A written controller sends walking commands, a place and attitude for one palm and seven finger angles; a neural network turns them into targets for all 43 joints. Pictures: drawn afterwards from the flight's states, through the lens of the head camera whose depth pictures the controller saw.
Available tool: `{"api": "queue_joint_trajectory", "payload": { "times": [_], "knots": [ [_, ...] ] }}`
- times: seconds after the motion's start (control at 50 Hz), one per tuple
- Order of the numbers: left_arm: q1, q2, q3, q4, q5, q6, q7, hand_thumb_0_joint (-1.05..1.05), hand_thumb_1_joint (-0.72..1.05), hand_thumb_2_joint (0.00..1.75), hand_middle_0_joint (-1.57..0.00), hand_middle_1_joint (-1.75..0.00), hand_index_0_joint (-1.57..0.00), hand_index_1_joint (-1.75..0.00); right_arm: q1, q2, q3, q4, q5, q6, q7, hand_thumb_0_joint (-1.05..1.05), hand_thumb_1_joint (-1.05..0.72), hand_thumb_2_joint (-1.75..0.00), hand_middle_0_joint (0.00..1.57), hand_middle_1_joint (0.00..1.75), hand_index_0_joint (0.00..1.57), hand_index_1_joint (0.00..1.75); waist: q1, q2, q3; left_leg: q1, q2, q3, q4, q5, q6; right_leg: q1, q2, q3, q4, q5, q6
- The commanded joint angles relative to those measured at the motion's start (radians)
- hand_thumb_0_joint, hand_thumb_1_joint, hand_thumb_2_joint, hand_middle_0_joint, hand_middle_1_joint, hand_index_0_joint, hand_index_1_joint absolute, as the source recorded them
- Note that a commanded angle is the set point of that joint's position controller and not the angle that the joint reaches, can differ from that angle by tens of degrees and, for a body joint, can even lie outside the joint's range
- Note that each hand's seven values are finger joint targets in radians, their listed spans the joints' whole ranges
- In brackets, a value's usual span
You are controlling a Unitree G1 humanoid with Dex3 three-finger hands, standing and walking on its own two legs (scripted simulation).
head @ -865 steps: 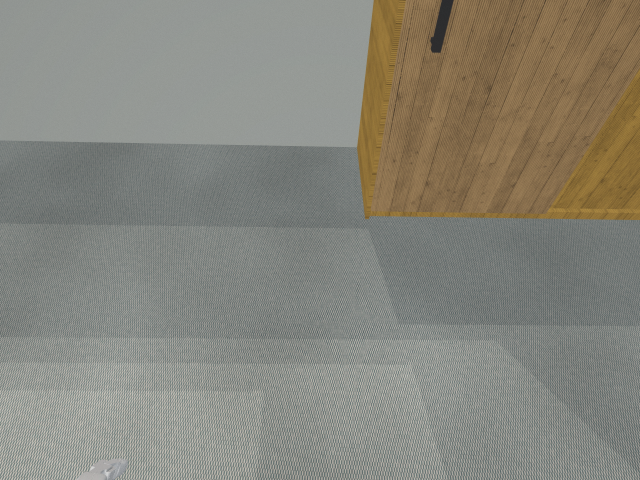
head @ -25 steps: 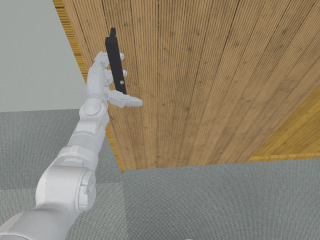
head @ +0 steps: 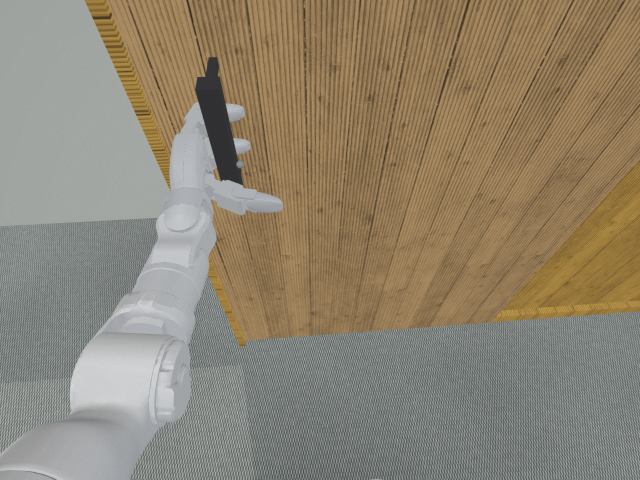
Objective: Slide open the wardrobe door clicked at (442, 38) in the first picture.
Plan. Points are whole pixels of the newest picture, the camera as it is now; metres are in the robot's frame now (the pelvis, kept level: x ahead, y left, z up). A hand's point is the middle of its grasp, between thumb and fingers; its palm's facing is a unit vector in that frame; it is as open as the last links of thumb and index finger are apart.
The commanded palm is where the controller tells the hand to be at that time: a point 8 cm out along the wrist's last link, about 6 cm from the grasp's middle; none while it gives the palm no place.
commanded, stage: slide the fingers in behind the handle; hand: left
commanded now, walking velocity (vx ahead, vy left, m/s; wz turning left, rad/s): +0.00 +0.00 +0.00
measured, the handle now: (225, 138) +0.53 +0.11 +0.12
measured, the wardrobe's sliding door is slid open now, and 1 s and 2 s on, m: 0.00 0.00 0.00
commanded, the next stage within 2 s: grip the handle and tug to test in 0.16 s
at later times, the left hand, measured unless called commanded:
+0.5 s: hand (238, 169) +0.47 +0.08 +0.12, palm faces +0.02 -1.00 -0.01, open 12.7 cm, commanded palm +0.44 +0.13 +0.13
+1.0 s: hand (238, 167) +0.47 +0.08 +0.12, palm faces +0.01 -1.00 +0.00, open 6.1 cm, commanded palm +0.44 +0.14 +0.13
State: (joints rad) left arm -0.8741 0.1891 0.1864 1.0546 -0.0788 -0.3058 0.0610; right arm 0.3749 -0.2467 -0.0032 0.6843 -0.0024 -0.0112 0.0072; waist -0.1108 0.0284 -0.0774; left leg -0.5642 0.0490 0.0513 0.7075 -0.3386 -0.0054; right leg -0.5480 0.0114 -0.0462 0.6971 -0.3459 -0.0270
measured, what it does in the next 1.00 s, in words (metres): stands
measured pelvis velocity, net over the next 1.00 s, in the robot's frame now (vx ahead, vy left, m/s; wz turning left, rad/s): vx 0.01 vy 0.00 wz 0.00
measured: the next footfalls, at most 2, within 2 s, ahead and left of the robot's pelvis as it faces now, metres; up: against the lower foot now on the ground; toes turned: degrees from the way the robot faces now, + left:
none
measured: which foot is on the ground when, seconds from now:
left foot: down 0.00-1.00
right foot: down 0.00-1.00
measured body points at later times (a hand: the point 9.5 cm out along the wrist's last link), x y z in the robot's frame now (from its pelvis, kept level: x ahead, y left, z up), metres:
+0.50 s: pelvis +0.01 +0.00 +0.00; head +0.06 -0.01 +0.45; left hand +0.46 +0.14 +0.13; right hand +0.06 -0.26 -0.13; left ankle +0.00 +0.12 -0.72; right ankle -0.01 -0.10 -0.72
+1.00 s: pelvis +0.01 +0.00 +0.00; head +0.06 -0.01 +0.45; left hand +0.47 +0.14 +0.13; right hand +0.05 -0.25 -0.12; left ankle +0.00 +0.12 -0.72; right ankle -0.01 -0.10 -0.72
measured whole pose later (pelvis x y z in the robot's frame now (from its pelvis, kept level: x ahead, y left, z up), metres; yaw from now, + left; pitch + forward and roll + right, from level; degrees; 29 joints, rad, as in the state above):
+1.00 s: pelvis +0.01 +0.00 +0.00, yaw +0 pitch +10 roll +0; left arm -0.78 0.16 0.16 0.93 -0.09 -0.26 0.07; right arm 0.37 -0.24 -0.01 0.68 0.00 0.00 0.01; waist -0.09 0.03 -0.08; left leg -0.51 0.05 0.05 0.68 -0.34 0.00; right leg -0.50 0.01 -0.04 0.67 -0.35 -0.02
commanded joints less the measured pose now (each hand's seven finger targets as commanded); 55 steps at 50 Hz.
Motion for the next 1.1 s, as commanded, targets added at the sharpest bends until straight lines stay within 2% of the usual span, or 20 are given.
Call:
{"api": "queue_joint_trajectory", "payload": {
  "times": [0.0, 0.02, 0.1, 0.12, 0.22, 0.24, 0.32, 0.38, 0.42, 0.48, 0.52, 0.66, 0.68, 0.72, 0.76, 0.84, 0.96, 1.0, 1.02, 1.08],
  "knots": [
    [-0.489, 0.123, -0.006, -0.244, -0.005, -0.060, -0.006, 0.00, -0.50, 0.30, -0.30, -1.20, -0.30, -1.20, 0.079, -0.132, -0.053, -0.079, 0.009, -0.028, -0.009, 0.00, -0.90, -0.90, 0.20, 0.30, 0.20, 0.30, -0.014, -0.046, -0.380, 0.218, -0.055, -0.027, -0.044, 0.275, 0.035, 0.159, 0.027, 0.019, -0.079, 0.421, 0.016],
    [-0.466, 0.128, 0.003, -0.244, -0.005, -0.057, -0.003, 0.00, -0.50, 0.30, -0.30, -1.20, -0.30, -1.20, 0.077, -0.132, -0.053, -0.081, 0.010, -0.027, -0.008, 0.00, -0.90, -0.90, 0.20, 0.30, 0.20, 0.30, -0.001, -0.024, -0.388, 0.224, -0.055, -0.027, -0.044, 0.279, 0.032, 0.161, 0.027, 0.018, -0.077, 0.415, 0.012],
    [-0.503, 0.106, -0.019, -0.244, -0.007, -0.054, 0.007, 0.00, -0.50, 0.30, -0.30, -1.20, -0.30, -1.20, 0.078, -0.130, -0.050, -0.074, 0.009, -0.027, -0.009, 0.00, -0.90, -0.90, 0.20, 0.30, 0.20, 0.30, -0.022, -0.058, -0.358, 0.214, -0.054, -0.029, -0.046, 0.262, 0.036, 0.148, 0.027, 0.019, -0.086, 0.404, 0.018],
    [-0.511, 0.127, -0.002, -0.261, -0.003, -0.059, 0.010, 0.00, -0.50, 0.30, -0.30, -1.20, -0.30, -1.20, 0.080, -0.131, -0.053, -0.072, 0.006, -0.027, -0.010, 0.00, -0.90, -0.90, 0.20, 0.30, 0.20, 0.30, -0.014, -0.036, -0.387, 0.226, -0.055, -0.029, -0.043, 0.282, 0.035, 0.157, 0.026, 0.020, -0.079, 0.423, 0.016],
    [-0.449, 0.073, -0.039, -0.297, -0.002, -0.063, 0.007, 0.00, -0.50, 0.30, -0.30, -1.20, -0.30, -1.20, 0.073, -0.124, -0.055, -0.079, 0.007, -0.029, -0.001, 0.00, -0.90, -0.90, 0.20, 0.30, 0.20, 0.30, 0.000, -0.007, -0.420, 0.271, -0.053, -0.031, -0.033, 0.353, 0.030, 0.161, 0.029, 0.014, -0.065, 0.470, 0.011],
    [-0.442, 0.096, -0.015, -0.293, -0.007, -0.059, 0.008, 0.00, -0.50, 0.30, -0.30, -1.20, -0.30, -1.20, 0.078, -0.128, -0.057, -0.076, 0.006, -0.028, -0.002, 0.00, -0.90, -0.90, 0.20, 0.30, 0.20, 0.30, -0.003, -0.060, -0.418, 0.259, -0.052, -0.033, -0.033, 0.352, 0.033, 0.176, 0.029, 0.012, -0.068, 0.479, 0.013],
    [-0.410, 0.098, -0.023, -0.337, -0.002, -0.055, 0.001, 0.00, -0.31, 0.38, -0.32, -1.23, -0.32, -1.23, 0.063, -0.124, -0.057, -0.086, 0.008, -0.025, -0.003, 0.00, -0.90, -0.90, 0.20, 0.30, 0.20, 0.30, 0.008, -0.028, -0.409, 0.255, -0.055, -0.022, -0.040, 0.358, 0.034, 0.200, 0.027, 0.017, -0.069, 0.508, 0.013],
    [-0.371, 0.075, -0.039, -0.334, -0.008, -0.040, 0.001, 0.00, -0.17, 0.44, -0.33, -1.25, -0.33, -1.25, 0.061, -0.125, -0.058, -0.088, 0.010, -0.024, -0.002, 0.00, -0.90, -0.90, 0.20, 0.30, 0.20, 0.30, 0.005, -0.068, -0.378, 0.245, -0.052, -0.022, -0.045, 0.351, 0.036, 0.201, 0.028, 0.012, -0.078, 0.500, 0.014],
    [-0.401, 0.102, -0.020, -0.338, -0.011, -0.033, 0.000, 0.00, -0.08, 0.48, -0.35, -1.26, -0.35, -1.26, 0.057, -0.126, -0.056, -0.085, 0.012, -0.024, -0.004, 0.00, -0.90, -0.90, 0.20, 0.30, 0.20, 0.30, 0.005, -0.065, -0.365, 0.234, -0.056, -0.023, -0.050, 0.325, 0.036, 0.202, 0.027, 0.018, -0.084, 0.490, 0.016],
    [-0.400, 0.070, -0.046, -0.373, -0.012, -0.035, -0.001, 0.00, 0.06, 0.54, -0.36, -1.28, -0.36, -1.28, 0.050, -0.120, -0.056, -0.092, 0.012, -0.027, -0.005, 0.00, -0.90, -0.90, 0.20, 0.30, 0.20, 0.30, 0.005, -0.043, -0.379, 0.257, -0.056, -0.022, -0.052, 0.329, 0.036, 0.206, 0.024, 0.016, -0.086, 0.482, 0.014],
    [-0.357, 0.106, -0.006, -0.360, -0.021, -0.030, -0.002, 0.00, 0.15, 0.58, -0.37, -1.29, -0.37, -1.29, 0.045, -0.124, -0.054, -0.091, 0.012, -0.029, -0.006, 0.00, -0.90, -0.90, 0.20, 0.30, 0.20, 0.30, 0.022, -0.049, -0.383, 0.243, -0.059, -0.019, -0.055, 0.325, 0.035, 0.224, 0.024, 0.020, -0.087, 0.493, 0.013],
    [-0.385, 0.073, -0.039, -0.370, -0.016, -0.039, -0.007, 0.00, 0.48, 0.72, -0.41, -1.34, -0.41, -1.34, 0.040, -0.119, -0.053, -0.093, 0.011, -0.033, -0.005, 0.00, -0.90, -0.90, 0.20, 0.30, 0.20, 0.30, 0.012, -0.032, -0.380, 0.257, -0.058, -0.021, -0.054, 0.334, 0.033, 0.207, 0.025, 0.017, -0.083, 0.489, 0.013],
    [-0.365, 0.089, -0.025, -0.365, -0.014, -0.042, -0.004, 0.00, 0.53, 0.74, -0.41, -1.35, -0.41, -1.35, 0.049, -0.124, -0.056, -0.093, 0.010, -0.033, -0.005, 0.00, -0.90, -0.90, 0.20, 0.30, 0.20, 0.30, 0.015, -0.068, -0.390, 0.254, -0.055, -0.024, -0.054, 0.347, 0.034, 0.221, 0.025, 0.012, -0.080, 0.492, 0.012],
    [-0.374, 0.119, -0.004, -0.371, -0.015, -0.042, -0.004, 0.00, 0.62, 0.78, -0.42, -1.36, -0.42, -1.36, 0.043, -0.127, -0.054, -0.091, 0.012, -0.031, -0.006, 0.00, -0.90, -0.90, 0.20, 0.30, 0.20, 0.30, 0.018, -0.055, -0.390, 0.246, -0.056, -0.023, -0.056, 0.333, 0.033, 0.225, 0.024, 0.018, -0.081, 0.491, 0.013],
    [-0.365, 0.084, -0.027, -0.365, -0.017, -0.034, -0.007, 0.00, 0.71, 0.82, -0.43, -1.37, -0.43, -1.37, 0.039, -0.122, -0.054, -0.093, 0.012, -0.032, -0.006, 0.00, -0.90, -0.90, 0.20, 0.30, 0.20, 0.30, 0.014, -0.045, -0.377, 0.246, -0.057, -0.018, -0.056, 0.327, 0.033, 0.215, 0.025, 0.016, -0.086, 0.485, 0.014],
    [-0.363, 0.112, -0.004, -0.357, -0.015, -0.026, -0.007, 0.00, 0.90, 0.90, -0.45, -1.40, -0.45, -1.40, 0.045, -0.125, -0.056, -0.091, 0.011, -0.027, -0.008, 0.00, -0.90, -0.90, 0.20, 0.30, 0.20, 0.30, 0.016, -0.050, -0.377, 0.242, -0.057, -0.017, -0.056, 0.339, 0.034, 0.223, 0.025, 0.019, -0.086, 0.503, 0.014],
    [-0.389, 0.083, -0.027, -0.355, -0.012, -0.021, -0.004, 0.00, 0.90, 0.90, -0.45, -1.40, -0.45, -1.40, 0.053, -0.124, -0.056, -0.085, 0.010, -0.025, -0.006, 0.00, -0.90, -0.90, 0.20, 0.30, 0.20, 0.30, 0.006, -0.046, -0.369, 0.252, -0.053, -0.026, -0.057, 0.344, 0.032, 0.196, 0.028, 0.012, -0.085, 0.479, 0.013],
    [-0.354, 0.129, 0.011, -0.350, -0.005, -0.024, 0.003, 0.00, 0.90, 0.90, -0.45, -1.40, -0.45, -1.40, 0.055, -0.127, -0.058, -0.085, 0.009, -0.022, -0.009, 0.00, -0.90, -0.90, 0.20, 0.30, 0.20, 0.30, 0.019, -0.064, -0.389, 0.247, -0.054, -0.023, -0.056, 0.361, 0.034, 0.225, 0.025, 0.017, -0.081, 0.503, 0.012],
    [-0.362, 0.105, -0.008, -0.369, -0.007, -0.023, 0.000, 0.00, 0.90, 0.90, -0.45, -1.40, -0.45, -1.40, 0.050, -0.124, -0.057, -0.091, 0.008, -0.024, -0.007, 0.00, -0.90, -0.90, 0.20, 0.30, 0.20, 0.30, 0.017, -0.034, -0.394, 0.253, -0.055, -0.019, -0.057, 0.358, 0.033, 0.221, 0.025, 0.018, -0.082, 0.504, 0.013],
    [-0.374, 0.094, -0.019, -0.352, -0.004, -0.022, 0.001, 0.00, 0.90, 0.90, -0.45, -1.40, -0.45, -1.40, 0.053, -0.123, -0.056, -0.087, 0.009, -0.022, -0.009, 0.00, -0.90, -0.90, 0.20, 0.30, 0.20, 0.30, 0.008, -0.050, -0.359, 0.249, -0.051, -0.024, -0.060, 0.342, 0.032, 0.202, 0.026, 0.011, -0.087, 0.471, 0.012]
  ]
}}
